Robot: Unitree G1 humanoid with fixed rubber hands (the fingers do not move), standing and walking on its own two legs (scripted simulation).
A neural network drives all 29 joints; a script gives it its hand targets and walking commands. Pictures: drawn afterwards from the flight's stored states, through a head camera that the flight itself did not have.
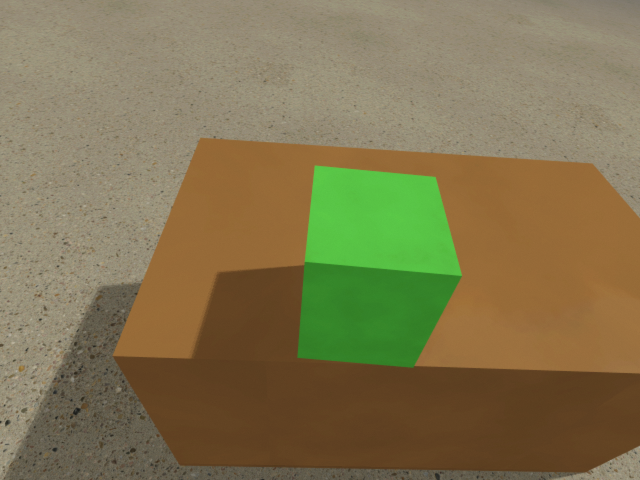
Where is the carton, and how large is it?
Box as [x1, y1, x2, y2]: [297, 166, 461, 367]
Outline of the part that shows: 315,166 304,264 297,357 412,367 461,276 435,177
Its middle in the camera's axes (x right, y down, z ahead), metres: +0.08 +0.06 +0.65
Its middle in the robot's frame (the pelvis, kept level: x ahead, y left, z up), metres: +0.47 -0.06 -0.02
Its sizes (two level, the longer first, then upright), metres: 0.210 0.200 0.250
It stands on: a pedestal, 0.63 m high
